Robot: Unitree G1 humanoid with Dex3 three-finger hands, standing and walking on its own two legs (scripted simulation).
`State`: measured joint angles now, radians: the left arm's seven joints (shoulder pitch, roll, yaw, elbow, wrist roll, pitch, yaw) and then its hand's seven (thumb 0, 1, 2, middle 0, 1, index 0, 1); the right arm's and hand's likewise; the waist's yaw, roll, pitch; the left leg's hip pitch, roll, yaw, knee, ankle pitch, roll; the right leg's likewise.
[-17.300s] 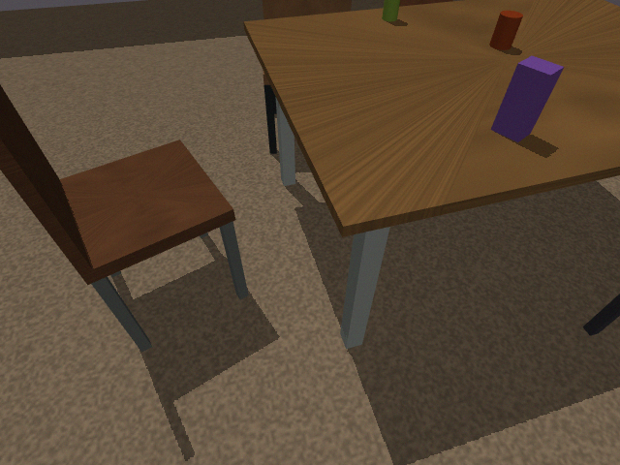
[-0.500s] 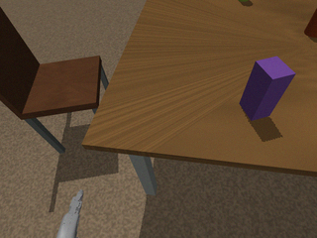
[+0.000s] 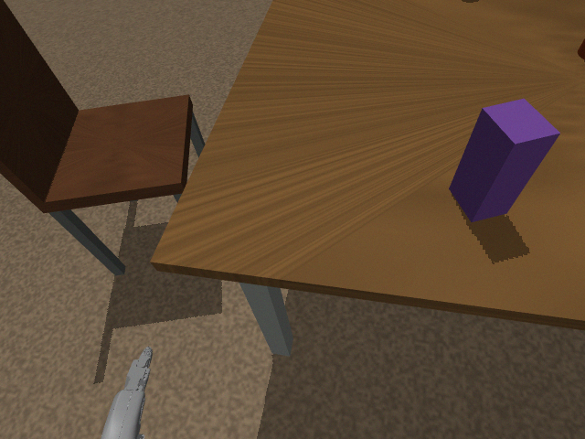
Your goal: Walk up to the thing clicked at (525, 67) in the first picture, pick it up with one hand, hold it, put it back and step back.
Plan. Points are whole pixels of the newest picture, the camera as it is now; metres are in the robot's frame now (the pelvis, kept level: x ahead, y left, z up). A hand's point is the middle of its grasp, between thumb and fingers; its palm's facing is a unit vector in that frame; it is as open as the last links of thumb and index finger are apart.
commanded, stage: approach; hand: right
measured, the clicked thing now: (495, 165) +0.53 -0.23 +0.06
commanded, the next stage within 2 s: close in in 0.48 s
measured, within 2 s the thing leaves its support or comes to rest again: neither
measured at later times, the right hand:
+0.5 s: hand out of the picture +0.45 -0.36 +0.13, palm faces +0.22 +0.97 +0.01, open 17.0 cm
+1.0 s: hand (527, 166) +0.51 -0.26 +0.08, palm faces +0.26 +0.97 +0.02, open 17.0 cm
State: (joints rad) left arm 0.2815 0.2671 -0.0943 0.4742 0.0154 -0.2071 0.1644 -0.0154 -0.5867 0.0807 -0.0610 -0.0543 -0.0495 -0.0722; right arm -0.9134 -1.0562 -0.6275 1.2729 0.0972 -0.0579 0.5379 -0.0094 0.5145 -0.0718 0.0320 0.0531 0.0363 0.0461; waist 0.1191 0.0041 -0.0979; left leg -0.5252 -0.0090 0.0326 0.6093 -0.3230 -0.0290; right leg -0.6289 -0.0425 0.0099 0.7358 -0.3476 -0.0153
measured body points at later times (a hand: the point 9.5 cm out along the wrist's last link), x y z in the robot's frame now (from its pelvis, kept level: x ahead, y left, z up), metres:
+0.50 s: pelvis -0.01 +0.00 -0.01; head +0.09 -0.03 +0.43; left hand +0.14 +0.25 -0.06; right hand +0.43 -0.41 +0.13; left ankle -0.02 +0.15 -0.72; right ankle +0.00 -0.10 -0.72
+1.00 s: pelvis -0.01 +0.00 -0.03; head +0.10 -0.03 +0.40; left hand +0.13 +0.26 -0.06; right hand +0.49 -0.31 +0.08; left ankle -0.02 +0.15 -0.72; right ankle +0.00 -0.10 -0.72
